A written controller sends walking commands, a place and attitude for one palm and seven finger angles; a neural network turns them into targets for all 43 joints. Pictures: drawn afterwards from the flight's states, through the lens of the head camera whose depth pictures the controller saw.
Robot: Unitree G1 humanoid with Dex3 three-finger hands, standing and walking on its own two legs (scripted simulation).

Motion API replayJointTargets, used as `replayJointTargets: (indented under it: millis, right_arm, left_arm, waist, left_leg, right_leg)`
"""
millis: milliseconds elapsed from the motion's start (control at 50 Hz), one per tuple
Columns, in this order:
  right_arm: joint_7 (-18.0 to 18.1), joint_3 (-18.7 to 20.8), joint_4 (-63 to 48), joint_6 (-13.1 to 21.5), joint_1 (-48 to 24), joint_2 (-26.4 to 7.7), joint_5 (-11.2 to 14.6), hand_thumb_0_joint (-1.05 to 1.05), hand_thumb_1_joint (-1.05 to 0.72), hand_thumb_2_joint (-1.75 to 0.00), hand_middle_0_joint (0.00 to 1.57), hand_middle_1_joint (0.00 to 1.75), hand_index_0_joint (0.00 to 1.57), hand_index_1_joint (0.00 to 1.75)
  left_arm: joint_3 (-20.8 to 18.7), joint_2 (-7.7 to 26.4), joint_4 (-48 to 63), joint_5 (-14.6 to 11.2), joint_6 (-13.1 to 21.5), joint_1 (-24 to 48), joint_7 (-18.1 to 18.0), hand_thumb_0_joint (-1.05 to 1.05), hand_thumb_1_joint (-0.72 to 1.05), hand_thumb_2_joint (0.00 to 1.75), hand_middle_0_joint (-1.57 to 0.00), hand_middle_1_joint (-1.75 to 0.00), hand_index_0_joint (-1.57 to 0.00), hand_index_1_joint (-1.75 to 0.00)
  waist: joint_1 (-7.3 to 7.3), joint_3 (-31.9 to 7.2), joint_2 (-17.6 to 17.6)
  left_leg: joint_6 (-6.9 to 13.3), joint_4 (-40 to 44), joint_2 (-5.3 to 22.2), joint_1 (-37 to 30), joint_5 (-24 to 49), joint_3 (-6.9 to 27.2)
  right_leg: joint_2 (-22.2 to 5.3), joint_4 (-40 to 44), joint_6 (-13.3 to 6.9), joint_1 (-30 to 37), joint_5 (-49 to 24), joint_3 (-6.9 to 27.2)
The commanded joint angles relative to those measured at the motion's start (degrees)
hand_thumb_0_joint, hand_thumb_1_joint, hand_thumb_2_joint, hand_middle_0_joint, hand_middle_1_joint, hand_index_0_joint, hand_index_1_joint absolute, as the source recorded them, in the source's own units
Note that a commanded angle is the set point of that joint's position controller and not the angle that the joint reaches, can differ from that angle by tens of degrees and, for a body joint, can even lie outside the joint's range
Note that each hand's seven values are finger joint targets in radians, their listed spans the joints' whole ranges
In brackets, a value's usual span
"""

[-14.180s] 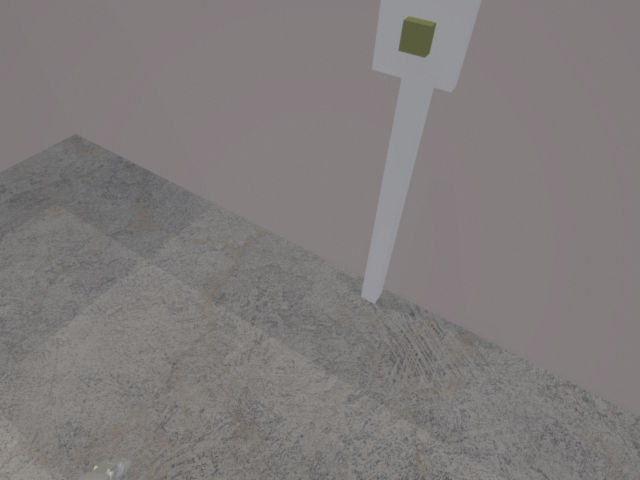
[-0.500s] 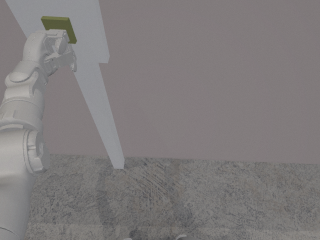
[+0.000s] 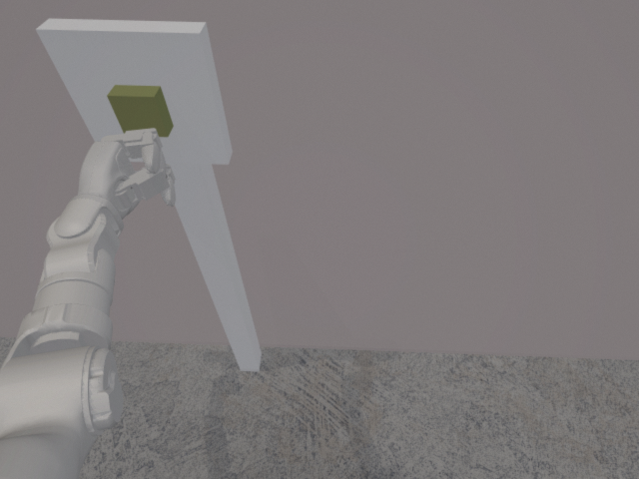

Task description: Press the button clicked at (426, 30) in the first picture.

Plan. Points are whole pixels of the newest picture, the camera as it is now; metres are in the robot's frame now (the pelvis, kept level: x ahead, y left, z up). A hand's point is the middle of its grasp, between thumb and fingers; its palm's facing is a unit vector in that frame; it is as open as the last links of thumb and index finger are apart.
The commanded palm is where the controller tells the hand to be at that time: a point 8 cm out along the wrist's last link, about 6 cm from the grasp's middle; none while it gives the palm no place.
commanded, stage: pull the fist back off the button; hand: left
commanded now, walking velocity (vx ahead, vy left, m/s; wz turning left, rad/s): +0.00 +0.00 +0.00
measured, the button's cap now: (143, 110) +0.51 +0.21 +0.21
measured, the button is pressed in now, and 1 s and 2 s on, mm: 0 0 0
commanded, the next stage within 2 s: draw the hand back to the body in 0.36 s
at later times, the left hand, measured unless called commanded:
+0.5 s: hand (141, 206) +0.38 +0.19 +0.17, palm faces -0.05 -1.00 -0.01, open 3.1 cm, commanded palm +0.35 +0.24 +0.17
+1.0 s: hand (102, 277) +0.29 +0.20 +0.17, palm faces +0.00 -1.00 -0.08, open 3.1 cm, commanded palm +0.25 +0.25 +0.18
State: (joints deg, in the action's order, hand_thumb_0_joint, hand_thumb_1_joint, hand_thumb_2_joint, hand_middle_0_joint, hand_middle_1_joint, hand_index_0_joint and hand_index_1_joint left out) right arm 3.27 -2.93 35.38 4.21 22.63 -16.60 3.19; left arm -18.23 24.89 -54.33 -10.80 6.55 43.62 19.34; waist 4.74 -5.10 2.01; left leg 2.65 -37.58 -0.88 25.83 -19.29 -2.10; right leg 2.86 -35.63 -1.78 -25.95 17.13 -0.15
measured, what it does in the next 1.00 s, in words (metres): stands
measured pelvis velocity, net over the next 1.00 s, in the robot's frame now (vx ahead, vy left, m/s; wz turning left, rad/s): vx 0.00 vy -0.02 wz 0.04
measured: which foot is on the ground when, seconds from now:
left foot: down 0.00-1.00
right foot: down 0.00-1.00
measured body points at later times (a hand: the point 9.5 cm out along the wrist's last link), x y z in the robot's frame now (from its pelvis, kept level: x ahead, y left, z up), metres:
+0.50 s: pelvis +0.01 -0.01 +0.01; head +0.01 -0.02 +0.46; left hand +0.38 +0.25 +0.17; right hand +0.20 -0.23 -0.07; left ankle -0.01 +0.09 -0.72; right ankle +0.01 -0.10 -0.72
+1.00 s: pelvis +0.00 -0.02 +0.01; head -0.03 -0.04 +0.46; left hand +0.28 +0.26 +0.18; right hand +0.20 -0.24 -0.06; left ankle -0.01 +0.09 -0.72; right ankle +0.01 -0.10 -0.72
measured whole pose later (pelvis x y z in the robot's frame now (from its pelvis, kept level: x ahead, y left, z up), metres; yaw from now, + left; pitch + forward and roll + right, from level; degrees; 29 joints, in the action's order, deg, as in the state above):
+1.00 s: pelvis +0.00 -0.02 +0.01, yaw +2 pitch -2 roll +0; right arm 5.9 -3.7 33.7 5.2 12.0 -16.1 3.9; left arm -15.1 20.3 -5.7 -16.0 -7.8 7.2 19.0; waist -2.0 -2.8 3.5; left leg 1.5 -31.1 -1.4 12.4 -16.8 0.3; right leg 2.5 -29.9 -2.8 -12.2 16.0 -2.3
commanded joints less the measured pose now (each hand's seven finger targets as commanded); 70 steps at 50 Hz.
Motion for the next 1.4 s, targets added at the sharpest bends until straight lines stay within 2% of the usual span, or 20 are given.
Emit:
replayJointTargets:
  millis: [0, 100, 200, 240, 300, 400, 480, 540, 620, 760, 840, 940, 960, 980, 1000, 1060, 1120, 1180, 1300, 1380]
  right_arm:
    - [0.55, 3.25, -8.97, 2.72, -2.11, -7.94, 0.36, 0.00, -0.90, -0.90, 0.20, 0.30, 0.20, 0.30]
    - [0.53, 3.20, -10.22, 2.86, -5.35, -7.02, 0.68, 0.00, -0.90, -0.90, 0.20, 0.30, 0.20, 0.30]
    - [1.03, 2.86, -10.41, 2.25, -8.30, -6.87, 1.40, 0.00, -0.90, -0.90, 0.20, 0.30, 0.20, 0.30]
    - [1.27, 2.70, -10.80, 2.29, -9.76, -6.55, 1.47, 0.00, -0.90, -0.90, 0.20, 0.30, 0.20, 0.30]
    - [1.88, 2.29, -10.29, 2.35, -11.09, -6.12, 1.51, 0.00, -0.90, -0.90, 0.20, 0.30, 0.20, 0.30]
    - [2.76, 1.77, -8.55, 2.32, -11.57, -6.18, 1.05, 0.00, -0.90, -0.90, 0.20, 0.30, 0.20, 0.30]
    - [2.33, 1.50, -9.11, 2.28, -12.96, -5.52, 0.87, 0.00, -0.90, -0.90, 0.20, 0.30, 0.20, 0.30]
    - [1.55, 1.58, -10.81, 1.77, -13.89, -5.40, 0.91, 0.00, -0.90, -0.90, 0.20, 0.30, 0.20, 0.30]
    - [1.25, 1.53, -12.59, 1.03, -15.78, -5.53, 1.24, 0.00, -0.90, -0.90, 0.20, 0.30, 0.20, 0.30]
    - [1.92, 1.51, -13.33, 2.74, -17.57, -4.88, 1.20, 0.00, -0.90, -0.90, 0.20, 0.30, 0.20, 0.30]
    - [2.67, 1.41, -12.39, 4.12, -17.77, -4.89, 1.21, 0.00, -0.90, -0.90, 0.20, 0.30, 0.20, 0.30]
    - [3.06, 1.31, -12.05, 4.69, -18.94, -5.19, 1.28, 0.00, -0.90, -0.90, 0.20, 0.30, 0.20, 0.30]
    - [2.49, 1.87, -11.42, 5.82, -19.83, -4.30, -1.08, 0.00, -0.90, -0.90, 0.20, 0.30, 0.20, 0.30]
    - [2.34, 1.83, -9.52, 5.90, -19.69, -4.03, -1.39, 0.00, -0.90, -0.90, 0.20, 0.30, 0.20, 0.30]
    - [2.04, 1.90, -9.59, 5.89, -19.97, -4.08, -1.40, 0.00, -0.90, -0.90, 0.20, 0.30, 0.20, 0.30]
    - [1.67, 2.06, -9.30, 4.70, -19.81, -3.35, -1.71, 0.00, -0.90, -0.90, 0.20, 0.30, 0.20, 0.30]
    - [1.51, 2.12, -8.77, 4.26, -20.18, -2.87, -2.30, 0.00, -0.90, -0.90, 0.20, 0.30, 0.20, 0.30]
    - [1.64, 2.04, -8.18, 3.92, -20.64, -2.37, -2.63, 0.00, -0.90, -0.90, 0.20, 0.30, 0.20, 0.30]
    - [1.33, 2.38, -7.46, 3.44, -21.14, -2.48, -3.11, 0.00, -0.90, -0.90, 0.20, 0.30, 0.20, 0.30]
    - [0.77, 2.84, -8.16, 2.51, -20.89, -2.43, -3.29, 0.00, -0.90, -0.90, 0.20, 0.30, 0.20, 0.30]
  left_arm:
    - [-3.80, 15.41, 23.96, -2.19, 3.08, 20.94, -0.59, 0.00, 0.90, 0.90, -1.30, -1.50, -1.30, -1.50]
    - [-2.97, 12.31, 33.38, -3.57, 0.16, 10.64, -0.12, 0.00, 0.90, 0.90, -1.30, -1.50, -1.30, -1.50]
    - [-1.11, 9.57, 35.54, -4.76, -5.78, 5.67, 0.85, 0.00, 0.90, 0.90, -1.30, -1.50, -1.30, -1.50]
    - [-0.86, 9.30, 39.12, -5.02, -6.85, 6.15, 0.73, 0.00, 0.90, 0.90, -1.30, -1.50, -1.30, -1.50]
    - [3.66, 5.42, 42.02, -5.17, -7.13, 11.98, 0.24, 0.00, 0.90, 0.90, -1.30, -1.50, -1.30, -1.50]
    - [2.31, 7.57, 38.96, -4.78, -6.69, 14.97, -1.00, 0.00, 0.90, 0.90, -1.30, -1.50, -1.30, -1.50]
    - [2.93, 5.68, 38.14, -4.17, -6.72, 9.66, -1.29, 0.00, 0.90, 0.90, -1.30, -1.50, -1.30, -1.50]
    - [-0.93, 8.54, 39.78, -4.51, -7.57, -0.13, -1.02, 0.00, 0.90, 0.90, -1.30, -1.50, -1.30, -1.50]
    - [-4.83, 10.86, 42.89, -5.80, -9.22, -7.80, -0.43, 0.00, 0.90, 0.90, -1.30, -1.50, -1.30, -1.50]
    - [-2.52, 8.29, 57.83, -6.76, -8.99, -9.39, 0.17, 0.00, 0.90, 0.90, -1.30, -1.50, -1.30, -1.50]
    - [-0.32, 5.90, 60.08, -7.73, -9.79, -12.50, 1.29, 0.00, 0.90, 0.90, -1.30, -1.50, -1.30, -1.50]
    - [-2.35, 7.32, 59.99, -8.38, -12.84, -18.54, 1.75, 0.00, 0.90, 0.90, -1.30, -1.50, -1.30, -1.50]
    - [-2.12, 9.94, 70.13, -0.60, -6.46, -16.59, -8.54, 0.00, 0.90, 0.90, -1.30, -1.50, -1.30, -1.50]
    - [0.33, 3.92, 64.78, 0.10, -5.14, -24.61, -13.30, 0.00, 0.90, 0.90, -1.30, -1.50, -1.30, -1.50]
    - [1.70, 2.23, 66.31, 0.42, -4.51, -27.78, -15.45, 0.00, 0.90, 0.90, -1.30, -1.50, -1.30, -1.50]
    - [0.12, 3.99, 73.19, 2.85, -2.03, -34.09, -20.25, 0.00, 0.90, 0.90, -1.30, -1.50, -1.30, -1.50]
    - [-0.62, 5.26, 78.91, 4.50, 0.21, -35.42, -23.03, 0.00, 0.90, 0.90, -1.30, -1.50, -1.30, -1.50]
    - [-0.41, 4.64, 80.80, 5.62, 1.15, -37.93, -24.68, 0.00, 0.90, 0.90, -1.30, -1.50, -1.30, -1.50]
    - [1.53, 1.42, 80.55, 6.50, 1.55, -48.21, -25.26, 0.00, 0.90, 0.90, -1.30, -1.50, -1.30, -1.50]
    - [0.22, 1.48, 83.51, 6.58, 1.80, -55.33, -25.09, 0.00, 0.90, 0.90, -1.30, -1.50, -1.30, -1.50]
  waist:
    - [-2.66, -19.19, 1.52]
    - [-4.01, -17.91, 1.33]
    - [-3.51, -11.71, -0.58]
    - [-3.70, -12.54, 0.35]
    - [-1.52, -11.71, -0.15]
    - [-1.45, -12.39, -1.64]
    - [-3.57, -14.97, 2.78]
    - [-6.36, -17.25, 0.21]
    - [-7.45, -12.42, -5.92]
    - [-6.22, -10.29, 2.25]
    - [-5.31, -7.89, 1.24]
    - [-6.15, -5.12, -1.17]
    - [-6.82, 0.71, -0.41]
    - [-6.07, 2.92, -1.35]
    - [-6.61, 3.54, -4.55]
    - [-7.16, -3.33, -0.15]
    - [-7.16, -6.33, 2.54]
    - [-7.15, -4.45, 3.84]
    - [-7.40, 1.25, -0.88]
    - [-7.99, 0.42, -2.01]
  left_leg:
    - [0.00, 4.88, 1.70, -13.49, 19.44, 3.55]
    - [-0.15, 5.51, 1.83, -16.40, 25.50, 3.21]
    - [-0.12, 6.75, 1.51, -15.61, 22.04, 3.30]
    - [-0.32, 7.04, 1.23, -16.38, 21.21, 3.63]
    - [-0.16, 6.75, 1.13, -18.37, 19.38, 4.10]
    - [-0.22, 7.02, 0.71, -18.40, 16.85, 4.98]
    - [-0.94, 7.36, 0.38, -19.67, 19.56, 5.18]
    - [-0.92, 7.46, 0.40, -18.14, 22.86, 4.51]
    - [-0.30, 9.23, 0.64, -13.43, 19.01, 3.22]
    - [-0.35, 9.83, 0.59, -17.84, 17.57, 3.33]
    - [-0.19, 10.21, 0.52, -18.30, 13.91, 3.84]
    - [-0.10, 10.58, 0.28, -15.97, 10.11, 4.31]
    - [-0.28, 12.09, 0.47, -14.28, 9.65, 3.70]
    - [-0.62, 13.01, 0.76, -14.36, 7.28, 3.82]
    - [-0.64, 13.77, 0.99, -14.09, 6.30, 4.25]
    - [-0.45, 14.44, 1.03, -17.85, 9.06, 2.88]
    - [-0.52, 15.40, 1.13, -19.99, 11.56, 2.48]
    - [-0.73, 16.49, 1.13, -21.44, 13.04, 2.50]
    - [-0.62, 17.90, 1.55, -22.08, 15.06, 2.95]
    - [-0.65, 18.10, 1.81, -22.67, 18.00, 2.99]
  right_leg:
    - [-1.26, 3.94, -0.40, 10.16, -19.57, 0.28]
    - [-1.54, 4.50, -0.23, 12.88, -24.59, 0.21]
    - [-1.76, 6.10, -0.12, 11.19, -22.88, -0.23]
    - [-2.05, 6.23, -0.25, 11.67, -22.25, -0.31]
    - [-1.86, 7.06, -0.15, 9.34, -19.75, -0.49]
    - [-1.99, 7.73, -0.31, 9.16, -16.76, -0.56]
    - [-2.56, 6.86, -0.79, 10.97, -18.51, -0.77]
    - [-2.76, 6.17, -0.74, 15.95, -23.06, -0.47]
    - [-2.88, 7.27, -0.02, 18.74, -23.22, 0.05]
    - [-2.34, 8.86, -0.12, 16.28, -19.33, 0.19]
    - [-2.18, 10.20, 0.23, 14.11, -14.98, -0.05]
    - [-2.52, 11.50, 0.69, 13.66, -10.08, 0.34]
    - [-3.24, 15.15, 0.36, 11.37, -7.25, 1.54]
    - [-3.33, 15.86, 0.39, 11.10, -4.70, 1.35]
    - [-3.36, 16.69, 0.52, 11.54, -3.27, 1.19]
    - [-3.85, 16.03, 0.54, 17.84, -6.63, 1.83]
    - [-3.91, 16.43, 0.44, 21.03, -9.54, 2.06]
    - [-3.45, 17.35, 0.24, 21.35, -10.66, 1.56]
    - [-2.77, 19.07, 0.27, 20.64, -10.89, 0.85]
    - [-2.85, 17.97, 0.39, 22.35, -13.79, 0.62]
